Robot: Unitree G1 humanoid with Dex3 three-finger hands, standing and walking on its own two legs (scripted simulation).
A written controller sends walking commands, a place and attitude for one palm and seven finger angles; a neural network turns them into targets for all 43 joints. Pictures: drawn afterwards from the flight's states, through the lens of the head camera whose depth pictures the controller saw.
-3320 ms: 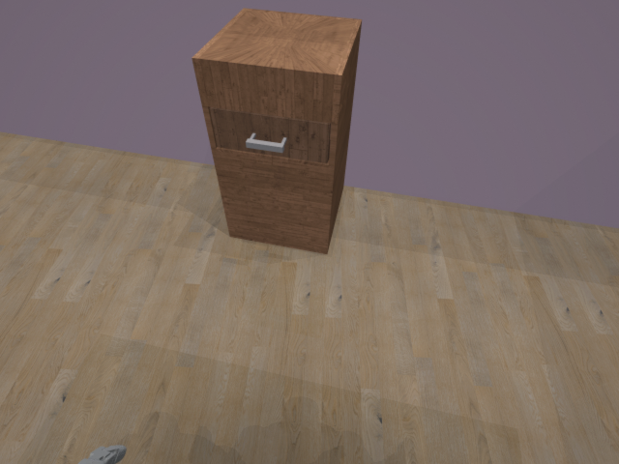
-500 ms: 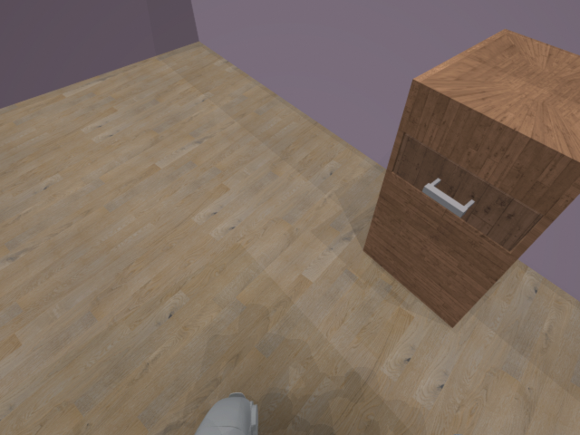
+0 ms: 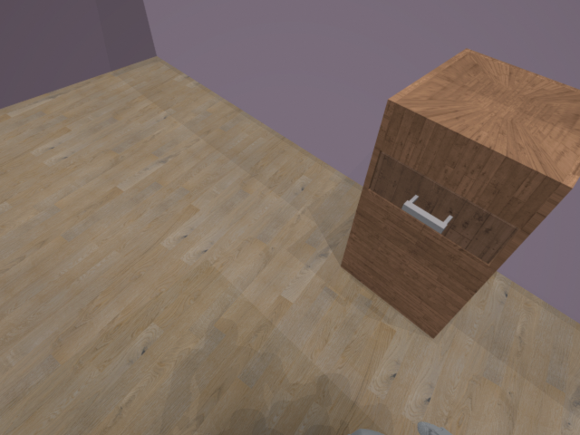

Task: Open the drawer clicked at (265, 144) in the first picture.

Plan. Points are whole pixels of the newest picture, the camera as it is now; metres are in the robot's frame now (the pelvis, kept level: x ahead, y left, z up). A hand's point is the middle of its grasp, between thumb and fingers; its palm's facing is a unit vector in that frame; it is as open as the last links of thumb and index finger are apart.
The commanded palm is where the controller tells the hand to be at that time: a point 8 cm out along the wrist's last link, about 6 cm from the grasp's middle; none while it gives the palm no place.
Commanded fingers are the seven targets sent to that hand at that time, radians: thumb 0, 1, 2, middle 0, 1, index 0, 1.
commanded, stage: turn to face it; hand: left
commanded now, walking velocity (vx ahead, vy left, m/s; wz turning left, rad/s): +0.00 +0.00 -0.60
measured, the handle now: (427, 212) +0.72 -0.31 -0.22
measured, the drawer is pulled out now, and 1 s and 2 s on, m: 0.00 0.00 0.00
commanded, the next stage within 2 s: take the last steps up to it in 0.98 s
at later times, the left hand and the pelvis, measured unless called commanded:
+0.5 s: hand out of the picture +0.13 +0.12 -0.15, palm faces -0.25 -0.93 -0.25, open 7.4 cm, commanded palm none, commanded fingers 0.00 0.90 0.90 -0.20 -0.30 -0.20 -0.30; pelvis -0.01 -0.04 +0.00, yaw -18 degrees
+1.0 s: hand (233, 422) +0.17 +0.11 -0.16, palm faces -0.53 -0.81 -0.23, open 7.4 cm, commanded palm none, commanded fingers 0.00 0.90 0.90 -0.20 -0.30 -0.20 -0.30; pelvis -0.02 -0.02 +0.00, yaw -35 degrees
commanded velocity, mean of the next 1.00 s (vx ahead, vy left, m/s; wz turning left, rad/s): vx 0.00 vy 0.00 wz -0.50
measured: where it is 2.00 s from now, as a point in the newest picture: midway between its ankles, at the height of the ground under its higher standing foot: outside the picture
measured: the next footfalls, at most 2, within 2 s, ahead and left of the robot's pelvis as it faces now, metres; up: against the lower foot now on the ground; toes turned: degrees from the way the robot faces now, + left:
right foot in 0.18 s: +0.03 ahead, -0.15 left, +0.00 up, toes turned -14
left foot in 0.64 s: +0.07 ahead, +0.08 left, +0.00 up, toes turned -20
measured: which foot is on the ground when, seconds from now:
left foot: down 0.00-0.18, up 0.20-0.62, down 0.64-1.00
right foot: up 0.00-0.16, down 0.18-0.64, up 0.66-1.00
